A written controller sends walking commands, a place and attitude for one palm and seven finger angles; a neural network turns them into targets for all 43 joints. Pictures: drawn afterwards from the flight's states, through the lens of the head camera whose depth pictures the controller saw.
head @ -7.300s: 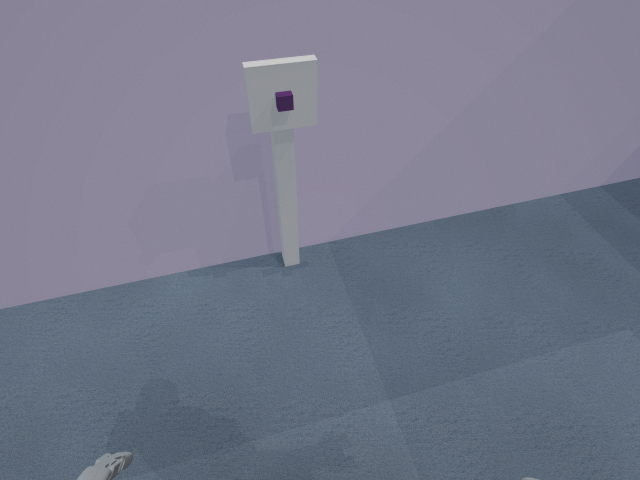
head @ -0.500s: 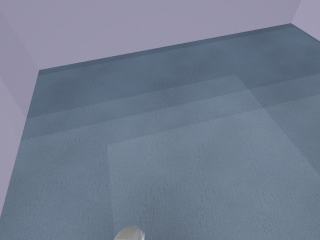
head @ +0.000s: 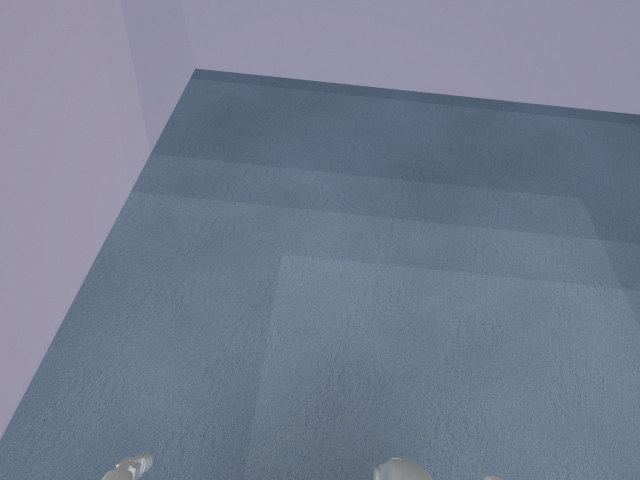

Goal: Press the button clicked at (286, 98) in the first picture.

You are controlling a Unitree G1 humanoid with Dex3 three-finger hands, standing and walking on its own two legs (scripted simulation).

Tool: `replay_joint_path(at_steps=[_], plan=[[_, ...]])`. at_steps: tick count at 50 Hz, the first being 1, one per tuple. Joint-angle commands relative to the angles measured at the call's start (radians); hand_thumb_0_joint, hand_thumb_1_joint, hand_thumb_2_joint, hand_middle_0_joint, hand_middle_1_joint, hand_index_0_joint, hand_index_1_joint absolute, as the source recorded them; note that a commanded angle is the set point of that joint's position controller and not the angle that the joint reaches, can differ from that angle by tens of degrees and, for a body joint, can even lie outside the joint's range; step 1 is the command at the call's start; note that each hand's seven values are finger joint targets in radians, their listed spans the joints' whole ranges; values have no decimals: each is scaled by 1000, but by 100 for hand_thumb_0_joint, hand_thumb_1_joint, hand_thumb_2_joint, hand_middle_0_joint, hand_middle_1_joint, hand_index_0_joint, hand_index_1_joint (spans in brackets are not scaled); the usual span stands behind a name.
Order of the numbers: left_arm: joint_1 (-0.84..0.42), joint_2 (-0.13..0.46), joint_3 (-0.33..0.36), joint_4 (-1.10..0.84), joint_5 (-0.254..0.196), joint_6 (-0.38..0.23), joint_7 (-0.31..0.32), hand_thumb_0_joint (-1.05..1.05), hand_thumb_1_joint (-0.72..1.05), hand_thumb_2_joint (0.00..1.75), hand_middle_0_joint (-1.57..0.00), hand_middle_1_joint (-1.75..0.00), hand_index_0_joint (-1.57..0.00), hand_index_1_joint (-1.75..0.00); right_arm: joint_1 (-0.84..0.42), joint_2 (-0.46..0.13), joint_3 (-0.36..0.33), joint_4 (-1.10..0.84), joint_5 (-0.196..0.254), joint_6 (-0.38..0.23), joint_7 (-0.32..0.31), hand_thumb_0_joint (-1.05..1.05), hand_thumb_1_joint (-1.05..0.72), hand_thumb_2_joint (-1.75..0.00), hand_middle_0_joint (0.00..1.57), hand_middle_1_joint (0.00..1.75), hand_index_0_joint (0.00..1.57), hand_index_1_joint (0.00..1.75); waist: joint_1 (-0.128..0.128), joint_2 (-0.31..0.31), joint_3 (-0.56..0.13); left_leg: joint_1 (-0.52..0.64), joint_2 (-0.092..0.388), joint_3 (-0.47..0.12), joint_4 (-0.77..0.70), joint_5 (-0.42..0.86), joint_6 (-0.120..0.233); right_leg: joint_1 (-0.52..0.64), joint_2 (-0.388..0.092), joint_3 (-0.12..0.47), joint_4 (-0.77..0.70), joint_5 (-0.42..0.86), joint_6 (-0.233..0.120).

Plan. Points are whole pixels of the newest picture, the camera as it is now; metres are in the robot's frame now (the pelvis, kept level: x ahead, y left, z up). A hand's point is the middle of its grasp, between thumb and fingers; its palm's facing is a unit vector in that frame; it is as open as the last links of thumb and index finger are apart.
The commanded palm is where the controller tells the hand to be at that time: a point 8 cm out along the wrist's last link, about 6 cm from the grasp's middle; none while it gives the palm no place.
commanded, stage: turn to face it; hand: left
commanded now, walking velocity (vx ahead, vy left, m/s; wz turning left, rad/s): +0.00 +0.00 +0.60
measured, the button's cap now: out of the picture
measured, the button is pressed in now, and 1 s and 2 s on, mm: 0 0 0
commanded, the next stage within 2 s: none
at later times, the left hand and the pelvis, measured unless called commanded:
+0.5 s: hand out of the picture +0.03 +0.17 -0.15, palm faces +0.31 -0.91 -0.29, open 7.4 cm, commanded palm none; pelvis +0.01 -0.05 +0.00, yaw +19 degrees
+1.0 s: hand out of the picture -0.03 +0.24 -0.16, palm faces +0.60 -0.76 -0.24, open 7.4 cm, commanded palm none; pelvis +0.01 +0.00 +0.00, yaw +36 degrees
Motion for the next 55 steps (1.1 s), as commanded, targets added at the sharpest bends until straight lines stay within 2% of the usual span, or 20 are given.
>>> replay_joint_path(at_steps=[1, 7, 9, 10, 11, 12, 13, 15, 17, 27, 29, 31, 32, 33, 34, 35, 38, 41, 50, 55], plan=[[-48, 64, 11, -108, -3, -19, 8, 0, 90, 90, -20, -30, -20, -30, 67, -221, -73, -45, -10, -8, -10, 0, -90, -90, 20, 30, 20, 30, -43, 162, -111, 128, 244, -258, -98, 575, 128, -28, 18, 20, -106, -14, 3], [-31, 59, 6, -128, -14, -36, 13, 0, 90, 90, -20, -30, -20, -30, 44, -220, -82, -56, -12, 1, -9, 0, -90, -90, 20, 30, 20, 30, -26, 188, -130, 34, 209, -348, -28, 609, 112, 175, 84, 6, -393, 18, -24], [52, 80, 13, -109, -14, -51, 16, 0, 90, 90, -20, -30, -20, -30, 23, -202, -83, -65, -2, 1, -7, 0, -90, -90, 20, 30, 20, 30, 19, 138, -162, -67, 152, -325, 58, 455, 53, 370, 61, 10, -641, 221, -29], [95, 148, 25, -101, -3, -64, 22, 0, 90, 90, -20, -30, -20, -30, 40, -153, -76, -69, 8, -1, -1, 0, -90, -90, 20, 30, 20, 30, 37, -26, -191, -222, 79, -258, 174, 202, -12, 553, -84, 133, -748, 304, -66], [115, 236, 42, -102, 10, -68, 30, 0, 90, 90, -20, -30, -20, -30, 60, -91, -66, -92, 9, -2, 0, 0, -90, -90, 20, 30, 20, 30, 42, -303, -198, -397, -67, -54, 419, -313, -94, 620, -375, 398, -768, 486, -190], [127, 232, 33, -110, 3, -60, 29, 0, 90, 90, -20, -30, -20, -30, 52, -147, -79, -94, -1, 8, -3, 0, -90, -90, 20, 30, 20, 30, 43, -213, -194, -359, -21, -71, 611, -374, -90, 478, -427, 382, -764, 501, -266], [56, 177, 23, -119, 2, -61, 31, 0, 90, 90, -20, -30, -20, -30, 53, -142, -82, -75, -5, 20, 4, 0, -90, -90, 20, 30, 20, 30, 6, -130, -134, -357, 8, -88, 706, -285, -91, 395, -356, 281, -782, 410, -266], [-38, 131, 11, -141, 0, -54, 29, 0, 90, 90, -20, -30, -20, -30, 76, -138, -84, -40, -7, 36, 19, 0, -90, -90, 20, 30, 20, 30, -35, -157, -62, -351, 46, -44, 786, -173, -103, 301, -264, 168, -794, 293, -218], [-37, 99, -2, -137, 1, -62, 23, 0, 90, 90, -20, -30, -20, -30, 84, -125, -76, -25, -9, 41, 30, 0, -90, -90, 20, 30, 20, 30, -43, -170, -37, -349, 52, -7, 794, -91, -119, 293, -208, 40, -783, 354, -196], [125, 169, 24, -63, 18, -50, 21, 0, 90, 90, -20, -30, -20, -30, -67, -93, -45, -64, 2, 30, 35, 0, -90, -90, 20, 30, 20, 30, 40, -209, -86, -237, 57, 121, 354, -179, -122, 432, -267, -68, -680, 589, -229], [128, 183, 32, -55, 18, -46, 20, 0, 90, 90, -20, -30, -20, -30, -53, -92, -42, -65, 5, 21, 33, 0, -90, -90, 20, 30, 20, 30, 39, -228, -112, -178, 47, 146, 254, -166, -107, 444, -277, -93, -627, 643, -217], [110, 180, 37, -49, 10, -40, 18, 0, 90, 90, -20, -30, -20, -30, 16, -116, -48, -54, 2, 11, 30, 0, -90, -90, 20, 30, 20, 30, -3, -179, -154, -46, 41, 153, 62, -13, -95, 407, -262, -149, -514, 588, -163], [114, 164, 33, -55, 0, -35, 14, 0, 90, 90, -20, -30, -20, -30, 74, -163, -59, -38, -1, 2, 30, 0, -90, -90, 20, 30, 20, 30, -39, -57, -192, 120, 65, 105, -57, 149, -77, 298, -234, -176, -367, 497, -116], [107, 101, 23, -90, -9, -31, 6, 0, 90, 90, -20, -30, -20, -30, 140, -285, -89, -35, -7, -9, 23, 0, -90, -90, 20, 30, 20, 30, -82, 269, -228, 311, 325, -253, -94, 513, 39, -1, -88, -205, -126, 11, -29], [41, 67, 3, -127, -2, -26, 9, 0, 90, 90, -20, -30, -20, -30, 205, -341, -101, -13, 4, -4, 12, 0, -90, -90, 20, 30, 20, 30, -108, 336, -244, 317, 456, -374, -88, 842, 153, -111, -32, -97, 16, -307, -10], [4, 87, 3, -133, 2, -20, 12, 0, 90, 90, -20, -30, -20, -30, 209, -321, -94, -4, 3, -1, 5, 0, -90, -90, 20, 30, 20, 30, -105, 207, -213, 279, 457, -295, -70, 796, 176, -108, -58, -40, 84, -249, -25], [4, 90, 16, -79, 0, -20, 8, 0, 90, 90, -20, -30, -20, -30, 67, -229, -65, -37, -4, -9, -16, 0, -90, -90, 20, 30, 20, 30, -52, 227, -127, 175, 292, -183, -69, 754, 112, -109, -44, 10, 137, -67, -17], [47, 87, 16, -59, -2, -20, 1, 0, 90, 90, -20, -30, -20, -30, 26, -218, -59, -56, -3, -15, -14, 0, -90, -90, 20, 30, 20, 30, -21, 159, -133, 137, 246, -144, -90, 662, 94, -55, -23, 4, 99, 8, -7], [-61, 72, 9, -120, -5, -21, 10, 0, 90, 90, -20, -30, -20, -30, 78, -223, -73, -46, -10, -3, -9, 0, -90, -90, 20, 30, 20, 30, -50, 180, -95, 99, 242, -316, -109, 484, 134, -8, 28, 24, -149, -30, -5], [9, 67, 6, -120, -16, -39, 14, 0, 90, 90, -20, -30, -20, -30, 35, -224, -82, -61, -10, 4, -9, 0, -90, -90, 20, 30, 20, 30, -13, 189, -138, 20, 197, -362, -17, 561, 103, 212, 87, 5, -451, 46, -25]])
